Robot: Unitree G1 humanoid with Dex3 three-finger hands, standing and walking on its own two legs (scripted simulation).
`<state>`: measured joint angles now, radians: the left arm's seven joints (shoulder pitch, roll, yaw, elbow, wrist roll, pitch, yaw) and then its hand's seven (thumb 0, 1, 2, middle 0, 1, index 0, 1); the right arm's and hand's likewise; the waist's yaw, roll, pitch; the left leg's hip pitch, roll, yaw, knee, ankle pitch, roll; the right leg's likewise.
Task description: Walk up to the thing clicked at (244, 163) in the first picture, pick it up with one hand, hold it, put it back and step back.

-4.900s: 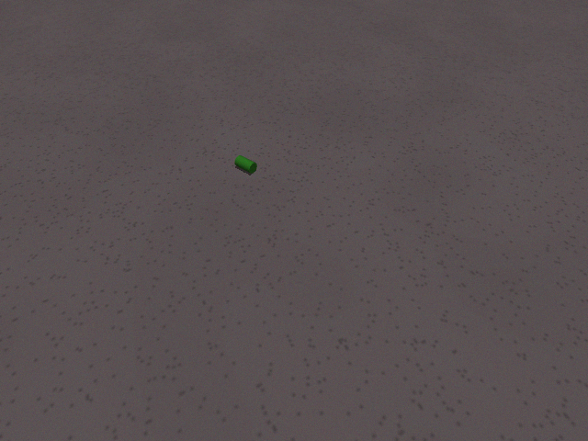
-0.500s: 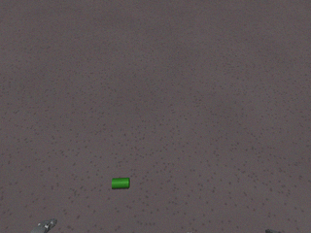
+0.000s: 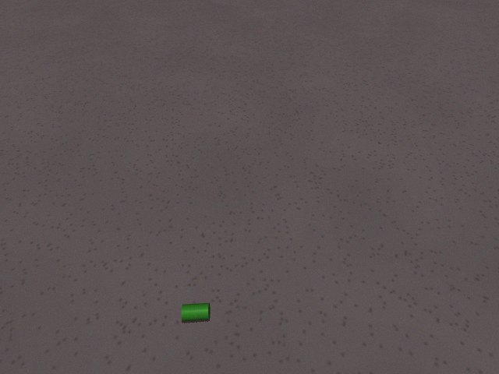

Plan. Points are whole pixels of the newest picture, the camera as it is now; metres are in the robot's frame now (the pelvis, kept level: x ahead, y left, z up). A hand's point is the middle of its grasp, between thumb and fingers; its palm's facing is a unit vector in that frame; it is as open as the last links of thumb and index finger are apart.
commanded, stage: walk up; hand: left
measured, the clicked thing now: (196, 311) +0.48 +0.24 -0.75
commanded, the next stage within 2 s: stand in 0.68 s
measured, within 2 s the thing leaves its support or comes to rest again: neither
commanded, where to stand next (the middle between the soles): +0.11 +0.00 m, yaw +2 degrees
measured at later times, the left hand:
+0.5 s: hand out of the picture +0.10 +0.26 -0.15, palm faces -0.02 -0.94 -0.33, open 7.4 cm
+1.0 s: hand out of the picture +0.10 +0.26 -0.15, palm faces -0.03 -0.94 -0.35, open 7.4 cm
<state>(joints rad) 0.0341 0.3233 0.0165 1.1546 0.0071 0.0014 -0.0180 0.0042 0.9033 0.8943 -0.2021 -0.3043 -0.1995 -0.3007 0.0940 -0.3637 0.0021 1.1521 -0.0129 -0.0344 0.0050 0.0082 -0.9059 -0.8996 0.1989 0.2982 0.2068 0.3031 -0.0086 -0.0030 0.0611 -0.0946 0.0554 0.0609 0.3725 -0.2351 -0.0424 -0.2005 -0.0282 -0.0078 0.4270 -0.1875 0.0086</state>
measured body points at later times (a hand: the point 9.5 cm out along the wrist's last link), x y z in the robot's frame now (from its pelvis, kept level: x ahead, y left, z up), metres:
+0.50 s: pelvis +0.01 +0.01 +0.00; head +0.01 +0.01 +0.45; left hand +0.10 +0.30 -0.13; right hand +0.08 -0.30 -0.13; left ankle -0.02 +0.15 -0.74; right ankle +0.03 -0.12 -0.74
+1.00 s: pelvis +0.00 +0.01 +0.00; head +0.02 +0.00 +0.45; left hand +0.10 +0.31 -0.12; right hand +0.09 -0.29 -0.13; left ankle -0.02 +0.15 -0.74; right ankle +0.03 -0.12 -0.74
